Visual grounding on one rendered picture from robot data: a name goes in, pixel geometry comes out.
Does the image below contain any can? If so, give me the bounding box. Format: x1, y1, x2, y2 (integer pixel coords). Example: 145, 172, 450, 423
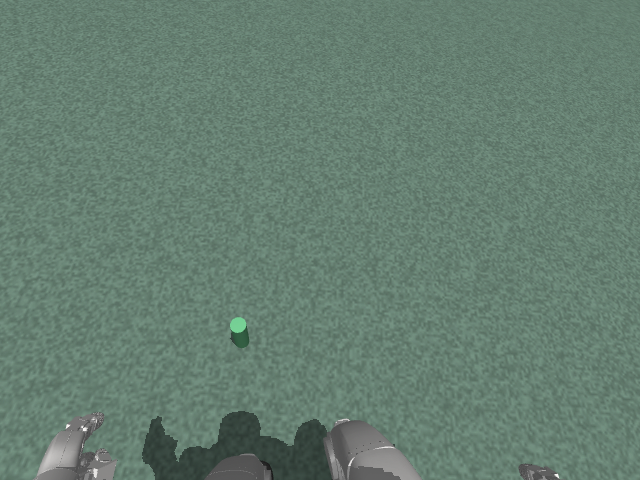
230, 317, 249, 348

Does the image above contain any left robot hand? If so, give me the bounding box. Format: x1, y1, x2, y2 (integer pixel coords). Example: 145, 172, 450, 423
36, 412, 117, 480

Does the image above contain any right robot hand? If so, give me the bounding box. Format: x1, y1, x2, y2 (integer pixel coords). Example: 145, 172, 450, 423
519, 464, 565, 480

